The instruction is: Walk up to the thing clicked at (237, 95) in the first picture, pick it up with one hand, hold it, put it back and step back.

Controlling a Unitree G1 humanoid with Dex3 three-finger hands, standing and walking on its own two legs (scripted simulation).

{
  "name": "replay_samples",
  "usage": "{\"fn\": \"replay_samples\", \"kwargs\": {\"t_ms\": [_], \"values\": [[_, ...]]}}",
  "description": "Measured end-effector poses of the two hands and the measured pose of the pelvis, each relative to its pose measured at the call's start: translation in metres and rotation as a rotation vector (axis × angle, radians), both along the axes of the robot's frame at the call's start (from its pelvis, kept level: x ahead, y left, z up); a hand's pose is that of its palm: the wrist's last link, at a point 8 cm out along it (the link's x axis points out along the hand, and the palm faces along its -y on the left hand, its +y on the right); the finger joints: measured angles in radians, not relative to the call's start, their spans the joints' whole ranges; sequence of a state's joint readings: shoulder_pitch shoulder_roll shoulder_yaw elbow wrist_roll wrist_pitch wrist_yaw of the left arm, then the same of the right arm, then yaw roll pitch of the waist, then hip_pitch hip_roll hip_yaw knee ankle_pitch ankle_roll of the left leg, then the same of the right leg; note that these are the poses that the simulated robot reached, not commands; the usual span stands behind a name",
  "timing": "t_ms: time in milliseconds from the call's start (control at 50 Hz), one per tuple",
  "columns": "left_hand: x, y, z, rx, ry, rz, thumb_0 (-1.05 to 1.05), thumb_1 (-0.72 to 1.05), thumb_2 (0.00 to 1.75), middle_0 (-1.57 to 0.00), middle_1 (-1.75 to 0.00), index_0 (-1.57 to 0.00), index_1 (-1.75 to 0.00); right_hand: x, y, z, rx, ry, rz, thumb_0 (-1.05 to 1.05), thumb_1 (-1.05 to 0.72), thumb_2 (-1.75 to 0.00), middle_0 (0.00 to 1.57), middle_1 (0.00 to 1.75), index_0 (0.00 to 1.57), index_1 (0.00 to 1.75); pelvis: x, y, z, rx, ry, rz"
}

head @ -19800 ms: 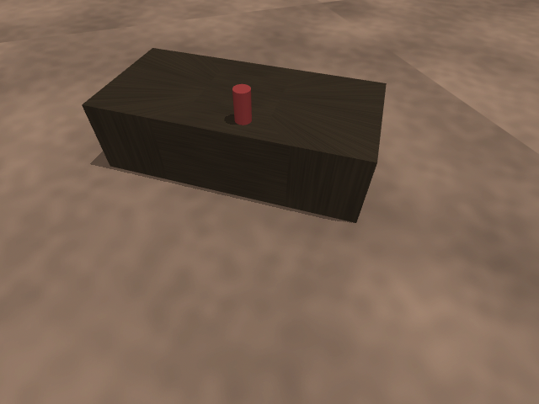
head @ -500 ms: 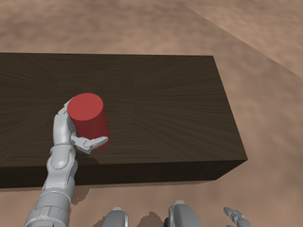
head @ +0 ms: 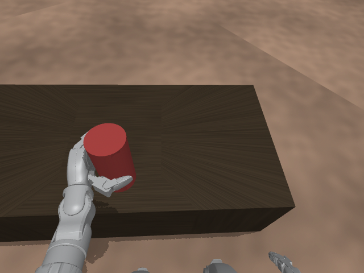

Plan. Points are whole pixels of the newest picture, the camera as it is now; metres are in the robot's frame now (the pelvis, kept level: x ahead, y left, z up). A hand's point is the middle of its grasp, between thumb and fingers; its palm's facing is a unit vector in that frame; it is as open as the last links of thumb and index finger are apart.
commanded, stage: lift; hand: left
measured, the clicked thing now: (113, 160) +0.35 +0.15 +0.04
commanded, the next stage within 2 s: hold in 0.14 s
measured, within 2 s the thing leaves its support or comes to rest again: neither
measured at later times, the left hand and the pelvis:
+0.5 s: hand (109, 161) +0.35 +0.16 +0.05, palm faces +0.12 -0.99 -0.02, open 11.2 cm; pelvis +0.01 +0.00 +0.01, yaw +0 degrees
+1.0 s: hand (103, 164) +0.33 +0.16 +0.06, palm faces +0.11 -0.99 -0.02, open 11.2 cm; pelvis +0.00 +0.00 +0.02, yaw +0 degrees
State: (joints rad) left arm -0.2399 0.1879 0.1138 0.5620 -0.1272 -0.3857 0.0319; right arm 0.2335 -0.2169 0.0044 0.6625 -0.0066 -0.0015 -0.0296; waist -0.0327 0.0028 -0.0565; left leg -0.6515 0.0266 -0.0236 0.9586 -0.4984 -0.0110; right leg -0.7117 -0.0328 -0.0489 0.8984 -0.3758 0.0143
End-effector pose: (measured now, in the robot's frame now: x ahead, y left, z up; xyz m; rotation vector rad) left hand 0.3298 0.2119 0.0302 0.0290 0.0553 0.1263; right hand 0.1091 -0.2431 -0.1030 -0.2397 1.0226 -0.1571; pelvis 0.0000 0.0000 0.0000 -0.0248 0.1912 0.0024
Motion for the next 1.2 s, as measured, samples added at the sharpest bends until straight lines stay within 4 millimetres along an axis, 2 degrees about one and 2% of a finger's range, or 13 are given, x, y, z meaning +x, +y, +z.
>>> {"fn": "replay_samples", "kwargs": {"t_ms": [600, 1200], "values": [[-0.011, -0.005, 0.021, -0.004, -0.009, -0.01, -0.01, -0.61, 1.02, -0.7, -1.13, -0.7, -1.13, 0.012, -0.006, 0.019, 0.004, -0.045, -0.001, 0.01, -0.92, -0.9, 0.21, 0.3, 0.2, 0.3, 0.006, -0.005, 0.016, 0.008, -0.064, -0.003], [-0.027, 0.002, 0.032, -0.008, -0.022, -0.019, -0.01, -0.61, 1.03, -0.69, -1.13, -0.7, -1.13, 0.018, 0.003, 0.027, 0.015, -0.093, 0.01, 0.01, -0.92, -0.9, 0.21, 0.3, 0.2, 0.3, 0.004, 0.0, 0.022, 0.007, -0.098, -0.001]]}}
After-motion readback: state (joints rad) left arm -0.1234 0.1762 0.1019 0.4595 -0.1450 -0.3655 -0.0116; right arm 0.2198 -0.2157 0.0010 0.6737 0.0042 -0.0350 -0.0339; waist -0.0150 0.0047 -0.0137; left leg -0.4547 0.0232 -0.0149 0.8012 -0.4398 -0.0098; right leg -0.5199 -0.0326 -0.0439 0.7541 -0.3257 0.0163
